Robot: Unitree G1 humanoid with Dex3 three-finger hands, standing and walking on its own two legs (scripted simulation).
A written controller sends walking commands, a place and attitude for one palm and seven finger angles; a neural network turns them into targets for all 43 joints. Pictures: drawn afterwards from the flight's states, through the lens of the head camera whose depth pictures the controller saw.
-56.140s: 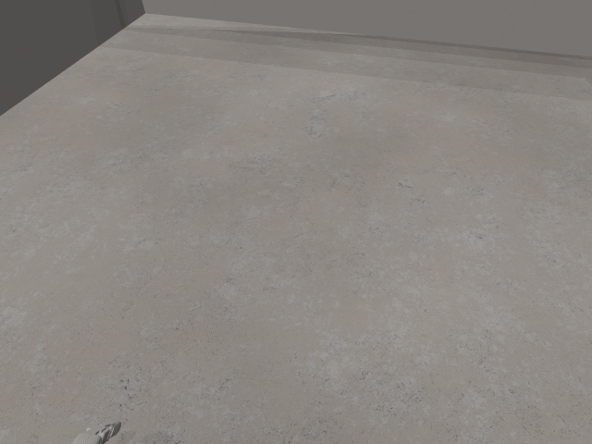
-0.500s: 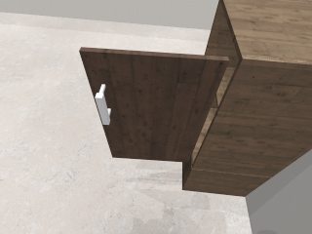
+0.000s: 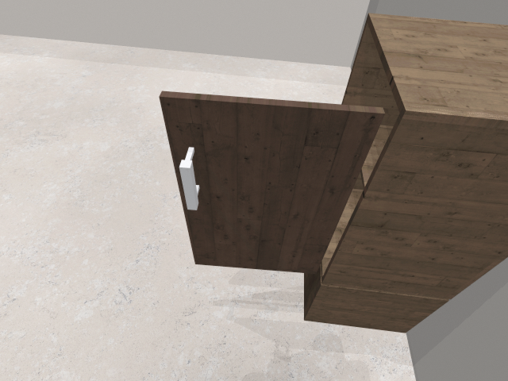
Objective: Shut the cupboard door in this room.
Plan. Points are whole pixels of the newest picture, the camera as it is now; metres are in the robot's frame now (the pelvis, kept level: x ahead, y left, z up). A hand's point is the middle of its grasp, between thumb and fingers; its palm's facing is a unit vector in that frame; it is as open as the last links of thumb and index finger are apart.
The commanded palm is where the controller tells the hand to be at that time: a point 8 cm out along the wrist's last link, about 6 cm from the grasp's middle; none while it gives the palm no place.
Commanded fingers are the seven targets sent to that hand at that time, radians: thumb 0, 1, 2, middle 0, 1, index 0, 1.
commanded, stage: come to a stop and stand still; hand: left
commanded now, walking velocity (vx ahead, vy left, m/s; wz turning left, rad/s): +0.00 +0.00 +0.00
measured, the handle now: (191, 179) +0.47 +0.17 +0.01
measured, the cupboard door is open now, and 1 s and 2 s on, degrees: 92 92 92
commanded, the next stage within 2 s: look again from close up in 0.06 s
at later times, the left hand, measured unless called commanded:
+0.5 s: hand out of the picture +0.03 +0.17 -0.17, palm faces +0.00 -0.97 -0.23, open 7.3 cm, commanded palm none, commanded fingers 0.00 0.90 0.90 -0.20 -0.30 -0.20 -0.30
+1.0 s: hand (166, 304) +0.23 +0.16 -0.02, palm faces +0.24 -0.96 -0.14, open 7.1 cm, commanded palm +0.14 +0.20 -0.06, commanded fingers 0.00 0.90 0.90 -0.38 -0.50 -0.38 -0.50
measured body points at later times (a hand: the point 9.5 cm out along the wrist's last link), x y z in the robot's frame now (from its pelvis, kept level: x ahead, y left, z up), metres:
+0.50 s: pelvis +0.02 -0.01 +0.00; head +0.03 -0.02 +0.45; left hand +0.03 +0.22 -0.15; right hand +0.02 -0.22 -0.17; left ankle +0.02 +0.07 -0.74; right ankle +0.03 -0.14 -0.74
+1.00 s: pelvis +0.03 -0.03 -0.02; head +0.04 -0.05 +0.43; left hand +0.21 +0.21 -0.01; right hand +0.14 -0.28 -0.13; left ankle +0.02 +0.07 -0.74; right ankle +0.03 -0.14 -0.74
